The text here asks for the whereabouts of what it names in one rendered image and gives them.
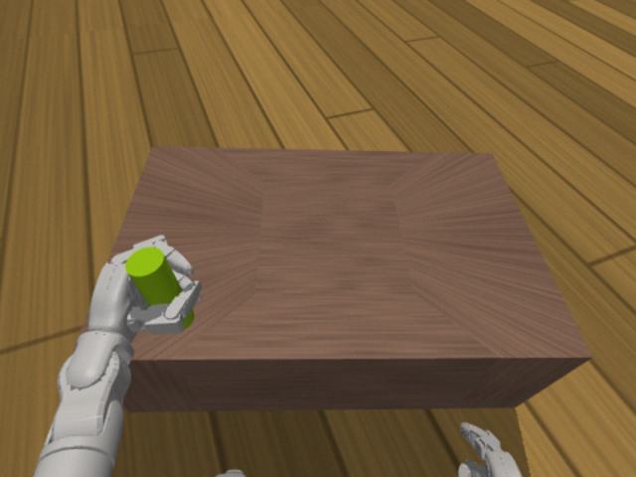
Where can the right robot hand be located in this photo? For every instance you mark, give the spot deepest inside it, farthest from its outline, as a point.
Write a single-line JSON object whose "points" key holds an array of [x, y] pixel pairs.
{"points": [[498, 463]]}

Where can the left robot hand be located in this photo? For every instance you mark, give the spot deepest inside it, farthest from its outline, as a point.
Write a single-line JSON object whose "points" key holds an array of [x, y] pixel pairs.
{"points": [[117, 305]]}

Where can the left robot arm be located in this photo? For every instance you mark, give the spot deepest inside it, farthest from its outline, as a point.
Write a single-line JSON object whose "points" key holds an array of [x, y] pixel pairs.
{"points": [[84, 437]]}

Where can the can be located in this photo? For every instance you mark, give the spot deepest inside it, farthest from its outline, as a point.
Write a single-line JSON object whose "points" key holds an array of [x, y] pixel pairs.
{"points": [[153, 276]]}

